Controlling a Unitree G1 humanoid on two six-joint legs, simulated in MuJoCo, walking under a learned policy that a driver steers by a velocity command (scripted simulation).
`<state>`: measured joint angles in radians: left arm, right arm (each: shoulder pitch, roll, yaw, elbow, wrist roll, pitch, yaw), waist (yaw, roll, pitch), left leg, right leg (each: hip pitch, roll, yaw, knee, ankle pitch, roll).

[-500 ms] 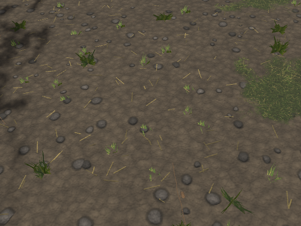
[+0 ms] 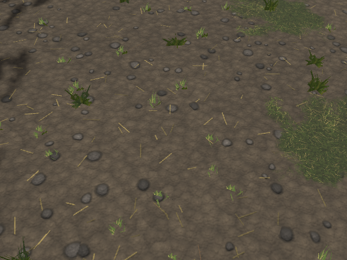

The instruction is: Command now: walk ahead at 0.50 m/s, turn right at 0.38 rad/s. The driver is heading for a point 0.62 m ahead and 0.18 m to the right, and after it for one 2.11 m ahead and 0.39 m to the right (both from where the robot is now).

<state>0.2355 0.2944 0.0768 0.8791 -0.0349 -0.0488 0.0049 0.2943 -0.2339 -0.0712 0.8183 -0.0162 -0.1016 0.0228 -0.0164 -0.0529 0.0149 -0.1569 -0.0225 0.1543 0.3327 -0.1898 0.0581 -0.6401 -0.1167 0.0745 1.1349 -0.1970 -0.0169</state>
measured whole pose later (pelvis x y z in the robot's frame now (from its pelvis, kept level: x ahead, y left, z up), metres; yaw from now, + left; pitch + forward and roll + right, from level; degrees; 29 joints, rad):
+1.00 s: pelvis +0.55 -0.13 +0.00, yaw -26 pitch +2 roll +0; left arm 0.25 0.27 0.05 0.71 0.01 -0.08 0.01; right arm 0.27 -0.26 -0.06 0.79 0.00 -0.10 0.03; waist -0.03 -0.03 0.01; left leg -0.29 -0.08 -0.04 0.42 -0.15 0.06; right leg -0.47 -0.01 0.06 1.11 -0.35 -0.03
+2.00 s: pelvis +1.03 -0.21 +0.00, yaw +4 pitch +1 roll +0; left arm 0.21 0.31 0.05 0.75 -0.01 -0.09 0.00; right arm 0.26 -0.27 -0.05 0.69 0.00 -0.06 0.03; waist -0.01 -0.03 0.04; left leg -0.25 -0.09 0.01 0.40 -0.17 0.10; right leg -0.61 -0.12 0.03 1.12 -0.28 0.02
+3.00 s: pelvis +1.48 -0.26 -0.01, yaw -22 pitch +1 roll -1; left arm 0.16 0.29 0.05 0.69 0.00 0.05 0.03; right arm 0.17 -0.24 -0.03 0.70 -0.01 -0.01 0.00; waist -0.03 -0.02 0.04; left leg -0.37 -0.04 -0.08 0.48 -0.13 0.02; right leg -0.36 0.03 0.09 0.81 -0.49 0.08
